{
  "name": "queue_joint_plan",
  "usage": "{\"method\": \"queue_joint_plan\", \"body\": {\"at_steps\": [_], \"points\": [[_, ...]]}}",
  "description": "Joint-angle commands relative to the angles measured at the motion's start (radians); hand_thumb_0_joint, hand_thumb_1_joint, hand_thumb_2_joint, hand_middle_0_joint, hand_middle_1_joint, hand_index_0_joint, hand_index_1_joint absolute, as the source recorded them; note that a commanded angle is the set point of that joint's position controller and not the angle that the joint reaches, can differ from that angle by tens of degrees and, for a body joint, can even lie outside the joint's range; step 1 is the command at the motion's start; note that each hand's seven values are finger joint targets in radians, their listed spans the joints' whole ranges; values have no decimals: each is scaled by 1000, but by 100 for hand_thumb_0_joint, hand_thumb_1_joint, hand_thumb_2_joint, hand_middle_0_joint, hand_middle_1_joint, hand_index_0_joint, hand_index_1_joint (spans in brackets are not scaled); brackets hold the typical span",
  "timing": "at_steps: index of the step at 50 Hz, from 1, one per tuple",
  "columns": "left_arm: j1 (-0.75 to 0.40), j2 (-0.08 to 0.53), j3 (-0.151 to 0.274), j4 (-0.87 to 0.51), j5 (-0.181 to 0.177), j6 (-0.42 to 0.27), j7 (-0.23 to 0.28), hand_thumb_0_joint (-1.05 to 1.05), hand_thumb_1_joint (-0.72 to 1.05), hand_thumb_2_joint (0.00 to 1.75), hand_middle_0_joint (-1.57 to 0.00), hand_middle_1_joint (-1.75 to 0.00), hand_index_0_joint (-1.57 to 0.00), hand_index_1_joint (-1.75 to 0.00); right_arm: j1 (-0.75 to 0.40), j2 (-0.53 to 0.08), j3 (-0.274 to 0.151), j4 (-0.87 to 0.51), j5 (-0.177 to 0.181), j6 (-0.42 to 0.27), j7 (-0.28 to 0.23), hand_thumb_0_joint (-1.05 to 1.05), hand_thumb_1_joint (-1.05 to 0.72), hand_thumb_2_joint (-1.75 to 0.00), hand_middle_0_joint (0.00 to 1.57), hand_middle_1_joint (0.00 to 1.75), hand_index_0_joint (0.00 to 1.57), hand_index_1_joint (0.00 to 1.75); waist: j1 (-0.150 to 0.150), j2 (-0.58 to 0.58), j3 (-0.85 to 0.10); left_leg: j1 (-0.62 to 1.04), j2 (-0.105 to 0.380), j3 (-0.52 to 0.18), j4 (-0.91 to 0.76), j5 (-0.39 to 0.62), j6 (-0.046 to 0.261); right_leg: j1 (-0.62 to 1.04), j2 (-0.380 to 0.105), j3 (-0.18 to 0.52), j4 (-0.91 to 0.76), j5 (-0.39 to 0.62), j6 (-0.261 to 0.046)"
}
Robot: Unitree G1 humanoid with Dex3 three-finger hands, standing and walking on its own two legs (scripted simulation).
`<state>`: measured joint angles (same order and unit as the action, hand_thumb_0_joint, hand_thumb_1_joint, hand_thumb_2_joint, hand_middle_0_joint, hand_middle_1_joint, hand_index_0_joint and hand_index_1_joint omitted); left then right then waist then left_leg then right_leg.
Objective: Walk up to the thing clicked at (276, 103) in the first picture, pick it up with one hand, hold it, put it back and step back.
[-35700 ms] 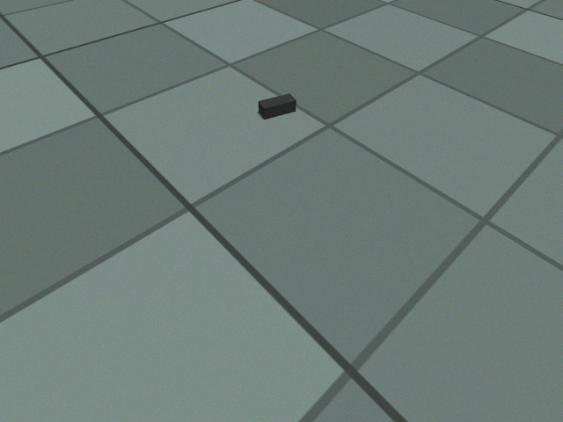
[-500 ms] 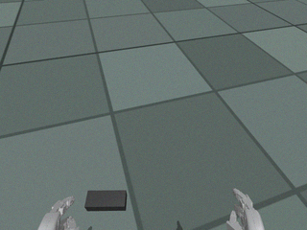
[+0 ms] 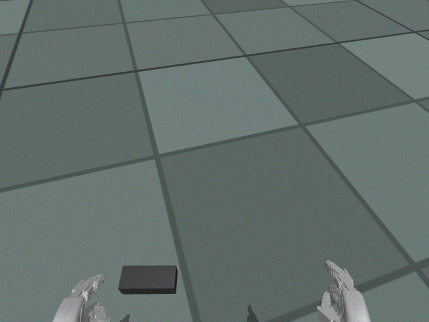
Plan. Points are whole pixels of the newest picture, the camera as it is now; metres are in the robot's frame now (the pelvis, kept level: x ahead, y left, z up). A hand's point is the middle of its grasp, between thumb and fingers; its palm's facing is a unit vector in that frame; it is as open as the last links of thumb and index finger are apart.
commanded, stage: home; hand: left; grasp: from above
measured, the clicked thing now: (149, 279) +0.42 +0.24 -0.68
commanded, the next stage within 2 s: stand in 0.68 s
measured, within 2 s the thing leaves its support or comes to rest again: neither
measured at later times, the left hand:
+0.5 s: hand (105, 319) +0.17 +0.18 -0.05, palm faces +0.04 -0.98 -0.21, open 7.4 cm
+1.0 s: hand out of the picture +0.13 +0.23 -0.09, palm faces +0.03 -0.94 -0.34, open 7.4 cm
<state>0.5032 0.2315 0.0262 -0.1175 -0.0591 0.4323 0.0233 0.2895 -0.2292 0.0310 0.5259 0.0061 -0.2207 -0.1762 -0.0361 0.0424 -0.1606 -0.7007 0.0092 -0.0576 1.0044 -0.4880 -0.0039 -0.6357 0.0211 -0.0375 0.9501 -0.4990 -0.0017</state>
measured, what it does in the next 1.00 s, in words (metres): stands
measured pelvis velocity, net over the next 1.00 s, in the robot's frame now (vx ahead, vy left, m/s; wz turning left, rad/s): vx -0.01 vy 0.01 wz -0.01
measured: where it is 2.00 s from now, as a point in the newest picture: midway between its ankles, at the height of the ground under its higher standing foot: outside the picture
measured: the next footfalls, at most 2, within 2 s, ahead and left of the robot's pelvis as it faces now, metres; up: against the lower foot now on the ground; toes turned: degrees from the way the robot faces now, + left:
none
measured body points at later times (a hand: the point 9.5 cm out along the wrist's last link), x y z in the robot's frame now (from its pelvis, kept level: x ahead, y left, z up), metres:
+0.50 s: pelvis +0.01 +0.00 +0.00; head +0.03 +0.01 +0.45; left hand +0.16 +0.24 -0.03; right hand +0.17 -0.25 -0.06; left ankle +0.01 +0.12 -0.68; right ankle -0.01 -0.12 -0.68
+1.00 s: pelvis -0.01 +0.01 +0.03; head +0.02 +0.01 +0.48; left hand +0.13 +0.28 -0.07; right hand +0.12 -0.26 -0.09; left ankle +0.01 +0.12 -0.68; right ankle -0.01 -0.12 -0.68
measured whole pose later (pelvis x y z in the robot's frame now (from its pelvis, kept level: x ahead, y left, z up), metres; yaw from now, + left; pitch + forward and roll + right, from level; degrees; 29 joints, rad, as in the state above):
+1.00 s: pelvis -0.01 +0.01 +0.03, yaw +0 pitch +2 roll +0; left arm 0.22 0.29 0.03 0.58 0.04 0.08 0.04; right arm 0.17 -0.28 -0.03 0.82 -0.06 -0.05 -0.02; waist 0.03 -0.01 0.02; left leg -0.43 -0.03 -0.01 0.78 -0.38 0.02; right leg -0.40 -0.03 0.01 0.79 -0.42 0.02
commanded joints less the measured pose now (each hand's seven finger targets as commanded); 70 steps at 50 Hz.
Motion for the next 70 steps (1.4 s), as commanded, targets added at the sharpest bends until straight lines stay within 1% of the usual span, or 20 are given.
{"method": "queue_joint_plan", "body": {"at_steps": [1,11,14,16,19,22,27,30,38,39,40,41,42,43,44,46,56,60,67,70], "points": [[-16,102,65,-191,9,-47,4,0,90,90,-20,-30,-20,-30,-64,-122,-52,-166,4,-60,-14,0,-90,-90,20,30,20,30,-7,-7,-78,122,-10,11,-148,233,23,23,12,-12,-157,230,-1],[3,115,81,-191,5,-47,6,0,90,90,-20,-30,-20,-30,-53,-124,-57,-165,3,-54,-12,0,-90,-90,20,30,20,30,-4,-15,-104,126,-12,15,-126,274,26,44,8,-5,-152,279,3],[-1,101,53,-193,8,-47,5,0,90,90,-20,-30,-20,-30,-61,-118,-53,-172,5,-49,-12,0,-90,-90,20,30,20,30,-10,-28,-108,127,-14,17,-115,302,28,48,6,-2,-152,318,7],[-17,121,72,-210,7,-48,7,0,90,90,-20,-30,-20,-30,-55,-123,-56,-161,5,-48,-11,0,-90,-90,20,30,20,30,-8,7,-102,133,-12,12,-129,288,24,39,7,-5,-149,291,1],[-18,94,48,-213,5,-46,7,0,90,90,-20,-30,-20,-30,-58,-113,-50,-170,6,-49,-10,0,-90,-90,20,30,20,30,-10,-3,-104,132,-11,9,-127,297,24,43,8,-9,-150,302,3],[13,119,79,-197,7,-40,11,0,90,90,-20,-30,-20,-30,-54,-124,-59,-164,5,-44,-10,0,-90,-90,20,30,20,30,1,5,-107,135,-9,5,-133,303,22,51,10,-11,-143,295,-2],[-9,97,46,-206,6,-39,4,0,90,90,-20,-30,-20,-30,-52,-121,-55,-162,6,-39,-4,0,-90,-90,20,30,20,30,-10,33,-90,147,-2,-9,-147,319,13,31,15,-23,-130,287,-7],[-8,115,75,-198,1,-37,9,0,90,90,-20,-30,-20,-30,-58,-124,-56,-169,8,-40,-6,0,-90,-90,20,30,20,30,-3,-12,-82,120,-8,1,-140,273,23,41,11,-16,-149,268,-1],[-16,110,58,-215,7,-39,9,0,90,90,-20,-30,-20,-30,-55,-123,-57,-169,6,-40,-5,0,-90,-90,20,30,20,30,-4,39,-86,136,-2,-7,-154,279,13,24,14,-21,-128,253,-10],[-295,176,59,136,126,-238,43,0,90,90,-20,-30,-20,-30,-139,-212,-87,92,-120,53,55,0,-90,-90,20,30,20,30,85,-27,152,135,42,-58,-274,425,74,219,-69,71,-186,250,-26],[-217,191,82,318,130,-307,40,0,90,90,-20,-30,-20,-30,-146,-227,-111,94,-116,87,77,0,-90,-90,20,30,20,30,70,-88,52,208,18,-27,-247,444,80,246,-78,118,-221,259,-64],[-219,201,77,362,135,-344,35,0,90,90,-20,-30,-20,-30,-127,-220,-103,96,-118,100,93,0,-90,-90,20,30,20,30,54,-104,23,254,20,-20,-245,475,80,251,-90,145,-223,311,-79],[-241,195,66,387,128,-362,27,0,90,90,-20,-30,-20,-30,-111,-219,-99,92,-122,111,105,0,-90,-90,20,30,20,30,37,-67,49,247,17,-36,-272,445,77,239,-75,138,-237,325,-74],[-239,202,61,431,127,-379,23,0,90,90,-20,-30,-20,-30,-118,-212,-96,113,-104,114,119,0,-90,-90,20,30,20,30,53,-34,23,304,22,-45,-297,441,77,279,-86,135,-233,351,-65],[-258,204,60,473,122,-388,21,0,90,90,-20,-30,-20,-30,-113,-194,-98,140,-72,117,136,0,-90,-90,20,30,20,30,56,-32,-1,330,21,-39,-313,441,75,315,-93,126,-232,368,-52],[-272,194,68,557,110,-393,21,0,90,90,-20,-30,-20,-30,-146,-199,-106,166,-57,128,149,0,-90,-90,20,30,20,30,69,-55,16,364,20,-40,-338,415,67,302,-93,124,-271,336,-42],[-327,186,63,861,101,-437,22,0,90,90,-20,-30,-20,-30,-176,-209,-114,308,-58,168,152,0,-90,-90,20,30,20,30,66,-12,138,416,62,-124,-552,249,74,377,-89,104,-428,249,-24],[-330,209,63,952,96,-450,22,0,90,90,-20,-30,-20,-30,-150,-210,-112,370,-48,177,144,0,-90,-90,20,30,20,30,50,-55,143,487,50,-90,-556,385,55,431,-118,125,-504,350,-27],[-333,220,56,1074,90,-445,21,0,90,90,-20,-30,-20,-30,-152,-231,-110,450,-38,189,140,0,-90,-90,20,30,20,30,49,-16,190,509,69,-111,-681,278,40,490,-110,106,-571,302,-16],[-334,221,51,1108,91,-448,21,0,90,90,-20,-30,-20,-30,-168,-232,-111,474,-35,192,139,0,-90,-90,20,30,20,30,56,-32,190,536,70,-105,-687,314,37,496,-117,109,-600,308,-14]]}}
